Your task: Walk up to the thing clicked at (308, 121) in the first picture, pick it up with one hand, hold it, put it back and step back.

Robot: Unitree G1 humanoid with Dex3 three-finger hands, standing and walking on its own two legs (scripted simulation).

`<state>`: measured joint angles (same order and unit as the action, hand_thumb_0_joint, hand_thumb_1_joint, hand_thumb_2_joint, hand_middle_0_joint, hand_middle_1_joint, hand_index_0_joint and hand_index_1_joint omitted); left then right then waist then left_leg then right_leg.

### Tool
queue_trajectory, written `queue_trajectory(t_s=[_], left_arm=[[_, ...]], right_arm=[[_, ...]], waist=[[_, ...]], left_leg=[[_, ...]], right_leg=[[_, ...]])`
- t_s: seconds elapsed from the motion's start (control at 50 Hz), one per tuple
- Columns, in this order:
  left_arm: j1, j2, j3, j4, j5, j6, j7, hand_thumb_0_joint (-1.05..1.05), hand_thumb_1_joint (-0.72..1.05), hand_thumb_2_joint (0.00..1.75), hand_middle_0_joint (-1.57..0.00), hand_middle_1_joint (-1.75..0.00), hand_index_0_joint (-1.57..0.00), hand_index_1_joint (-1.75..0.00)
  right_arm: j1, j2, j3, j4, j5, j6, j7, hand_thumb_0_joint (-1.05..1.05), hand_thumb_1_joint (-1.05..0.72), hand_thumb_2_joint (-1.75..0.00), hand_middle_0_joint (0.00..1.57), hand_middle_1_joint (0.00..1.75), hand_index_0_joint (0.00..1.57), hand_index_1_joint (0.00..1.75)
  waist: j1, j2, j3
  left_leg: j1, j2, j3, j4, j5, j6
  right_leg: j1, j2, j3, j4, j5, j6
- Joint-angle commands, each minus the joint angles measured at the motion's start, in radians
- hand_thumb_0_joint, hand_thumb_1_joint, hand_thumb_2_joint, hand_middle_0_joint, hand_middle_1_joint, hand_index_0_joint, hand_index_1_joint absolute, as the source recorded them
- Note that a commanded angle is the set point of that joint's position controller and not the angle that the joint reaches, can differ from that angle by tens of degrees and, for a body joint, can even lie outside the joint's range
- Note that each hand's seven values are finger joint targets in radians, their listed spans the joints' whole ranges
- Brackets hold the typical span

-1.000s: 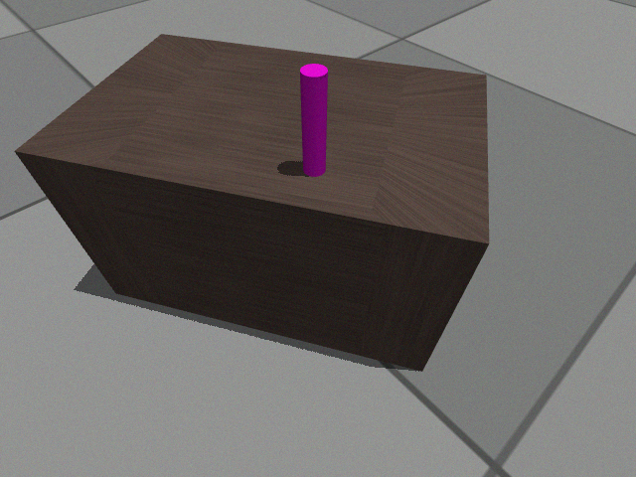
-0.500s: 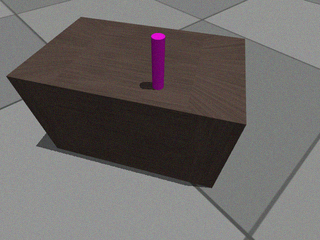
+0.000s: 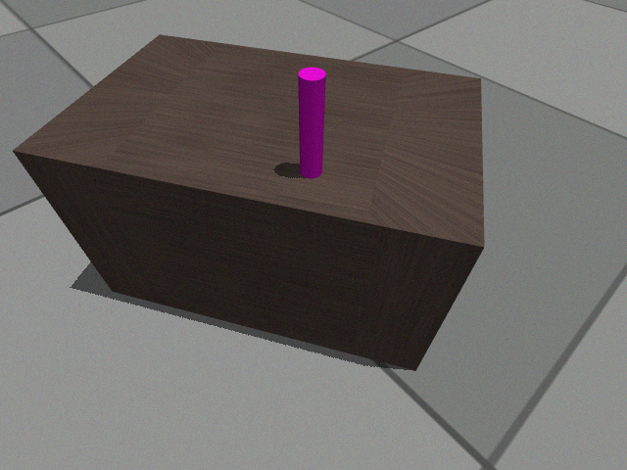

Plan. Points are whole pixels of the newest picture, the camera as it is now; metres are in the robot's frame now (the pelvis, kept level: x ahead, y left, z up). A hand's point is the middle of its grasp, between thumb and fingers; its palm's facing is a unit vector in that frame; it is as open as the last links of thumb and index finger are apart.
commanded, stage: stand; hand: left
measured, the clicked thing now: (311, 128) +0.78 +0.01 -0.01
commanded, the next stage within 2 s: walk up in 0.12 s
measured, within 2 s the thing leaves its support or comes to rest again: neither
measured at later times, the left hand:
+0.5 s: hand out of the picture +0.13 +0.22 -0.15, palm faces -0.10 -0.90 -0.43, open 7.4 cm
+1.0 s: hand (175, 352) +0.34 +0.25 -0.17, palm faces -0.24 -0.88 -0.41, open 7.4 cm
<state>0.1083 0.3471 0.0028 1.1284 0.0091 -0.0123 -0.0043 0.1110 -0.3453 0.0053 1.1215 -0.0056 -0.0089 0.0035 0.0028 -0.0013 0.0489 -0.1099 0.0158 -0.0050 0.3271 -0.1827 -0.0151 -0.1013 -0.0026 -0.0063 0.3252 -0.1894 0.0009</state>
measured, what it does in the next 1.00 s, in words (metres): walks ahead: right foot, then left foot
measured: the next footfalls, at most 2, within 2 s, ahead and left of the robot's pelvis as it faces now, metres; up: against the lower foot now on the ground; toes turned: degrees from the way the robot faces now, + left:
right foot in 0.40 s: +0.14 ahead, -0.19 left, +0.00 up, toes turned -8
left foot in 0.86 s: +0.31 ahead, +0.11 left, +0.00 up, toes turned -16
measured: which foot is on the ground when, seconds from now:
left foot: down 0.00-0.42, up 0.44-0.84, down 0.86-1.00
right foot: down 0.00-0.18, up 0.20-0.38, down 0.40-0.88, up 0.90-1.00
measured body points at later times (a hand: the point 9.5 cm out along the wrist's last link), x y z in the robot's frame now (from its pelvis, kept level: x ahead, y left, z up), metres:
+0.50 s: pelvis +0.07 -0.06 -0.03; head +0.07 -0.09 +0.42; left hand +0.14 +0.27 -0.12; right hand +0.08 -0.41 -0.16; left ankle +0.02 +0.09 -0.70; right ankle +0.10 -0.18 -0.75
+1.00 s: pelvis +0.23 -0.02 -0.02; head +0.28 -0.01 +0.42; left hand +0.35 +0.29 -0.14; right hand +0.28 -0.34 -0.12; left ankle +0.32 +0.08 -0.75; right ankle +0.15 -0.16 -0.67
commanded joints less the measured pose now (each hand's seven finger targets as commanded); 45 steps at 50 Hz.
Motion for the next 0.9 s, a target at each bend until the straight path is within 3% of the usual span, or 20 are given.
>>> queue_trajectory(t_s=[0.0,0.08,0.1,0.12,0.16,0.2,0.28,0.36,0.38,0.4,0.42,0.44,0.46,0.54,0.68,0.78,0.82,0.84,0.86,0.88], left_arm=[[-0.041,0.21,0.035,-0.06,-0.001,-0.022,0.015,0.0,0.9,0.9,-0.2,-0.3,-0.2,-0.3],[-0.041,0.21,0.036,-0.065,0.0,-0.023,0.013,0.0,0.9,0.9,-0.2,-0.3,-0.2,-0.3],[0.044,0.271,0.086,-0.133,0.017,-0.021,-0.012,0.0,0.9,0.9,-0.2,-0.3,-0.2,-0.3],[0.022,0.258,0.086,-0.138,0.026,-0.017,-0.021,0.0,0.9,0.9,-0.2,-0.3,-0.2,-0.3],[-0.077,0.224,0.088,-0.184,0.029,-0.006,-0.034,0.0,0.9,0.9,-0.2,-0.3,-0.2,-0.3],[-0.04,0.246,0.099,-0.215,0.029,-0.012,-0.035,0.0,0.9,0.9,-0.2,-0.3,-0.2,-0.3],[0.093,0.229,0.103,-0.22,0.015,-0.028,-0.068,0.0,0.9,0.9,-0.2,-0.3,-0.2,-0.3],[0.295,0.248,0.133,-0.162,0.022,-0.035,-0.055,0.0,0.9,0.9,-0.2,-0.3,-0.2,-0.3],[0.383,0.302,0.156,-0.144,0.026,-0.041,-0.041,0.0,0.9,0.9,-0.2,-0.3,-0.2,-0.3],[0.451,0.376,0.181,-0.16,0.031,-0.046,-0.022,0.0,0.9,0.9,-0.2,-0.3,-0.2,-0.3],[0.352,0.411,0.171,-0.217,0.033,-0.055,-0.02,0.0,0.9,0.9,-0.2,-0.3,-0.2,-0.3],[0.271,0.446,0.17,-0.254,0.022,-0.053,-0.021,0.0,0.9,0.9,-0.2,-0.3,-0.2,-0.3],[0.236,0.419,0.162,-0.269,0.012,-0.055,-0.02,0.0,0.9,0.9,-0.2,-0.3,-0.2,-0.3],[0.218,0.333,0.137,-0.284,-0.008,-0.079,-0.007,0.0,0.9,0.9,-0.2,-0.3,-0.2,-0.3],[0.302,0.361,0.144,-0.337,0.0,-0.098,0.009,0.0,0.9,0.9,-0.2,-0.3,-0.2,-0.3],[0.286,0.337,0.117,-0.357,-0.001,-0.089,0.022,0.0,0.9,0.9,-0.2,-0.3,-0.2,-0.3],[0.257,0.312,0.101,-0.38,-0.006,-0.077,0.028,0.0,0.9,0.9,-0.2,-0.3,-0.2,-0.3],[0.289,0.256,0.083,-0.396,-0.011,-0.075,0.031,0.0,0.9,0.9,-0.2,-0.3,-0.2,-0.3],[0.347,0.177,0.059,-0.408,-0.023,-0.075,0.034,0.0,0.9,0.9,-0.2,-0.3,-0.2,-0.3],[0.374,0.235,0.075,-0.38,-0.023,-0.06,0.048,0.0,0.9,0.9,-0.2,-0.3,-0.2,-0.3]], right_arm=[[-0.044,-0.212,-0.044,-0.06,-0.003,-0.02,-0.013,0.0,-0.9,-0.9,0.2,0.3,0.2,0.3],[-0.041,-0.211,-0.044,-0.062,-0.003,-0.022,-0.014,0.0,-0.9,-0.9,0.2,0.3,0.2,0.3],[0.019,-0.295,-0.101,-0.123,-0.026,-0.042,-0.002,0.0,-0.9,-0.9,0.2,0.3,0.2,0.3],[0.069,-0.304,-0.111,-0.111,-0.033,-0.047,0.002,0.0,-0.9,-0.9,0.2,0.3,0.2,0.3],[0.146,-0.348,-0.139,-0.105,-0.033,-0.047,0.002,0.0,-0.9,-0.9,0.2,0.3,0.2,0.3],[0.102,-0.38,-0.152,-0.15,-0.037,-0.062,0.002,0.0,-0.9,-0.9,0.2,0.3,0.2,0.3],[0.004,-0.321,-0.142,-0.228,-0.046,-0.07,0.017,0.0,-0.9,-0.9,0.2,0.3,0.2,0.3],[-0.041,-0.273,-0.132,-0.279,-0.043,-0.041,0.029,0.0,-0.9,-0.9,0.2,0.3,0.2,0.3],[0.001,-0.228,-0.115,-0.286,-0.041,-0.032,0.029,0.0,-0.9,-0.9,0.2,0.3,0.2,0.3],[0.022,-0.167,-0.09,-0.31,-0.033,-0.026,0.033,0.0,-0.9,-0.9,0.2,0.3,0.2,0.3],[0.051,-0.202,-0.101,-0.312,-0.021,-0.009,0.033,0.0,-0.9,-0.9,0.2,0.3,0.2,0.3],[0.051,-0.289,-0.126,-0.302,-0.029,-0.007,0.027,0.0,-0.9,-0.9,0.2,0.3,0.2,0.3],[0.037,-0.309,-0.132,-0.296,-0.027,-0.013,0.03,0.0,-0.9,-0.9,0.2,0.3,0.2,0.3],[0.186,-0.264,-0.121,-0.247,-0.019,-0.004,0.042,0.0,-0.9,-0.9,0.2,0.3,0.2,0.3],[0.045,-0.253,-0.137,-0.375,-0.048,0.003,0.07,0.0,-0.9,-0.9,0.2,0.3,0.2,0.3],[0.054,-0.218,-0.134,-0.39,-0.03,-0.021,0.057,0.0,-0.9,-0.9,0.2,0.3,0.2,0.3],[0.17,-0.235,-0.147,-0.353,-0.027,-0.031,0.044,0.0,-0.9,-0.9,0.2,0.3,0.2,0.3],[0.261,-0.293,-0.165,-0.338,-0.032,-0.039,0.034,0.0,-0.9,-0.9,0.2,0.3,0.2,0.3],[0.31,-0.364,-0.184,-0.348,-0.038,-0.045,0.022,0.0,-0.9,-0.9,0.2,0.3,0.2,0.3],[0.282,-0.375,-0.181,-0.365,-0.008,-0.04,0.015,0.0,-0.9,-0.9,0.2,0.3,0.2,0.3]], waist=[[-0.002,0.002,-0.055],[-0.003,0.019,-0.087],[-0.023,0.002,-0.162],[-0.049,0.034,-0.097],[-0.113,0.164,0.055],[-0.075,0.111,0.133],[0.008,0.162,0.066],[0.089,0.036,-0.025],[0.12,-0.126,-0.063],[0.158,-0.333,-0.057],[0.094,-0.261,-0.03],[0.068,-0.192,0.075],[0.051,-0.134,0.134],[-0.004,-0.087,0.061],[0.044,-0.069,0.084],[0.025,-0.128,0.033],[-0.04,-0.056,-0.035],[-0.088,0.096,-0.091],[-0.093,0.311,-0.159],[-0.073,0.222,-0.187]], left_leg=[[0.0,0.113,-0.084,-0.053,0.129,0.035],[0.019,0.115,-0.078,-0.043,0.158,0.039],[0.131,0.078,-0.052,0.05,-0.269,0.094],[0.165,0.107,-0.103,0.023,-0.441,0.123],[0.134,0.313,-0.336,-0.184,-0.602,0.219],[0.045,0.431,-0.431,-0.235,-0.517,0.293],[0.031,0.3,-0.164,-0.122,-0.298,0.222],[-0.213,0.122,0.078,0.233,-0.246,0.132],[-0.362,0.073,0.12,0.45,-0.324,0.106],[-0.523,-0.018,0.116,0.695,-0.465,0.071],[-0.536,-0.028,0.018,0.804,-0.421,0.037],[-0.483,0.029,-0.048,0.808,-0.386,0.029],[-0.499,0.068,-0.07,0.815,-0.327,0.034],[-0.4,0.108,-0.071,0.729,-0.165,0.037],[-0.443,0.123,-0.052,0.506,-0.118,-0.002],[-0.267,0.053,0.042,0.339,-0.055,0.03],[-0.035,0.007,0.071,0.212,0.083,0.059],[0.087,0.062,-0.012,0.136,0.145,0.09],[0.227,0.307,-0.336,0.115,0.288,0.166],[0.208,0.422,-0.498,0.045,0.303,0.27]], right_leg=[[0.001,-0.124,0.084,-0.058,0.118,-0.025],[0.014,-0.131,0.09,-0.047,0.157,-0.03],[-0.064,-0.057,0.108,0.034,-0.215,-0.06],[-0.24,-0.055,0.105,0.091,-0.371,-0.064],[-0.477,0.001,0.009,0.413,-0.306,-0.027],[-0.535,-0.08,0.101,0.558,-0.29,-0.024],[-0.358,-0.107,0.064,0.383,-0.258,-0.024],[0.095,0.01,-0.064,0.175,0.01,-0.006],[0.258,0.002,-0.001,0.162,-0.045,-0.019],[0.276,-0.152,0.301,0.01,-0.339,-0.068],[0.105,-0.353,0.716,-0.205,-0.647,-0.18],[-0.05,-0.391,0.795,-0.223,-0.74,-0.25],[-0.083,-0.368,0.74,-0.211,-0.636,-0.27],[-0.07,-0.236,0.376,-0.086,-0.17,-0.191],[-0.078,-0.242,0.311,-0.038,-0.057,-0.231],[-0.105,-0.18,0.16,0.164,0.433,-0.179],[-0.184,-0.114,0.1,0.36,0.414,-0.125],[-0.237,-0.048,0.053,0.578,0.321,-0.083],[-0.419,0.066,0.04,0.794,-0.108,-0.028],[-0.447,0.097,0.07,0.886,-0.383,-0.035]])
